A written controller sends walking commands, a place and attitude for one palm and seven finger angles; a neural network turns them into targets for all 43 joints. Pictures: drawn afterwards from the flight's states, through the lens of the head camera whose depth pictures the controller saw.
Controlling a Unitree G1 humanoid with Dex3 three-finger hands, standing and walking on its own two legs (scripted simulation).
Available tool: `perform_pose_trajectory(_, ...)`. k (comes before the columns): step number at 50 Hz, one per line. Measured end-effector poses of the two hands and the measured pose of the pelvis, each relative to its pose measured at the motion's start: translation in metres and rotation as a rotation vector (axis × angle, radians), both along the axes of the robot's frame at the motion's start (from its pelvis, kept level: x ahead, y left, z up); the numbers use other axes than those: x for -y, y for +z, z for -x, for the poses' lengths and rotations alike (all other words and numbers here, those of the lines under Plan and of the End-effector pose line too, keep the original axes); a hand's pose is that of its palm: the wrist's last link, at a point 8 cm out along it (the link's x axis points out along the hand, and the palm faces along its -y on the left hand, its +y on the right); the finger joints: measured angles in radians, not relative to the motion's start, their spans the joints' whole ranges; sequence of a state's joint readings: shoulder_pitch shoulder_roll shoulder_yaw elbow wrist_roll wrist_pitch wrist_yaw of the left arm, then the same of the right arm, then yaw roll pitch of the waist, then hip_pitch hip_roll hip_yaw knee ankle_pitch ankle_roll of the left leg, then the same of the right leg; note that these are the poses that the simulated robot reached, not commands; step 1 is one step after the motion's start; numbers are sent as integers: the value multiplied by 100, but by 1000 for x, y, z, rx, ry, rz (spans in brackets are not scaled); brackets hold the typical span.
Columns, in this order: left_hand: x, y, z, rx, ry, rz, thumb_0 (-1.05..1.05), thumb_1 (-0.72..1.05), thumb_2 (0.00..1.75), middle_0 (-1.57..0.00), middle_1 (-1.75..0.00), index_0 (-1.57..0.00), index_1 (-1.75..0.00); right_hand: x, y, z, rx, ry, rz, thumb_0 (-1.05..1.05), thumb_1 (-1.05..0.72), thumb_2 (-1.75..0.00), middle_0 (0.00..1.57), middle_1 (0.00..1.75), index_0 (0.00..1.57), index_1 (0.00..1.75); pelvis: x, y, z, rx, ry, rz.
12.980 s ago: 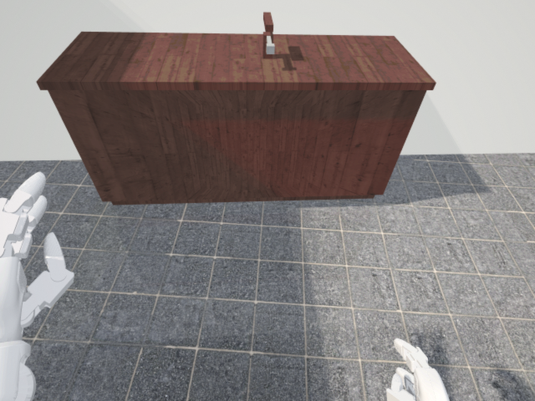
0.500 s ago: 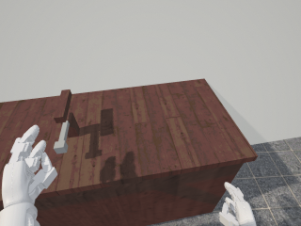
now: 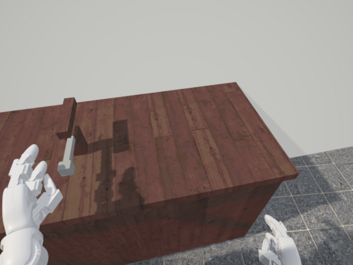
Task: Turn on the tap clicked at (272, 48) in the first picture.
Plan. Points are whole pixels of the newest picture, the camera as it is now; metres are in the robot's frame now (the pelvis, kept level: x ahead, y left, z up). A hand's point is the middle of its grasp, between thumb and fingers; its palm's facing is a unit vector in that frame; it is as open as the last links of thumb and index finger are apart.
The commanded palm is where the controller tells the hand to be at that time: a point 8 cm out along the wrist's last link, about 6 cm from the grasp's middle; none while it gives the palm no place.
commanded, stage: reach beside the lever's end, fingers flat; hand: left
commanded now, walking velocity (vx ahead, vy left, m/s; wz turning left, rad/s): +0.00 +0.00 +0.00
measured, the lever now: (66, 168) +0.31 +0.31 +0.04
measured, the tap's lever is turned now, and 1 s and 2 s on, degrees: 0 0 1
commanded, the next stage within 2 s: push the lever round in 1.52 s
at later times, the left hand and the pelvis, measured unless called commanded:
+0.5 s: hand (58, 184) +0.25 +0.29 +0.07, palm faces +0.53 -0.84 -0.12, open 7.6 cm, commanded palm +0.21 +0.33 +0.07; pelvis +0.00 +0.01 -0.01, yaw +0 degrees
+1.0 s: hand (52, 184) +0.26 +0.32 +0.04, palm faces +0.54 -0.83 -0.11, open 7.8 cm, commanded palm +0.22 +0.35 +0.04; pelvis -0.01 +0.01 -0.02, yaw +0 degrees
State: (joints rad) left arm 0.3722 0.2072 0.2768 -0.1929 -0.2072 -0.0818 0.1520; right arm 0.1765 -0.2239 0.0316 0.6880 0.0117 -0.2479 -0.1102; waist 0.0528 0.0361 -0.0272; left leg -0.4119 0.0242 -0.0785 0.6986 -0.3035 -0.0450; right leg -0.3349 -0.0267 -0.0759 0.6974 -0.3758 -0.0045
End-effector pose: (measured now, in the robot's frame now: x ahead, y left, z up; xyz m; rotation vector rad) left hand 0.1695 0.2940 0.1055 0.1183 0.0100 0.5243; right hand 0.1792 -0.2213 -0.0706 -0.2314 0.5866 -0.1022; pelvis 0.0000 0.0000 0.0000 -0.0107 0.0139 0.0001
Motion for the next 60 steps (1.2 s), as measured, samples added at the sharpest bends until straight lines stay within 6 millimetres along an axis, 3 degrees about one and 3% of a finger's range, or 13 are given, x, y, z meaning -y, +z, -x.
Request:
perform_pose_trajectory(7, -11, -5, -5, 21, 30, -12, 1, 89, 90, -19, -27, -20, -27, -2, -4, 1, -24, 4, 10, 1, -90, -90, 20, 30, 20, 30, -4, -2, 1, -11, 3, 6)
perform_pose_trajectory(18, -15, -21, -31, -7, 6, 2, 1, 89, 90, -18, -24, -19, -24, -3, -10, 2, -61, -13, 15, 1, -90, -90, 21, 30, 20, 30, -7, -5, -1, -41, -4, 5)
perform_pose_trajectory(41, -44, -47, -39, 1, 35, 3, 1, 89, 90, -16, -18, -17, -18, 13, -30, 17, -151, -54, 49, 1, -90, -90, 20, 30, 20, 30, -6, -16, 1, -103, -2, 15)
perform_pose_trajectory(60, -64, -70, -50, 5, 30, 10, 1, 89, 90, -15, -15, -16, -15, 19, -49, 46, -220, -84, 74, 1, -90, -90, 21, 30, 20, 30, -8, -30, 15, -152, -8, 26)
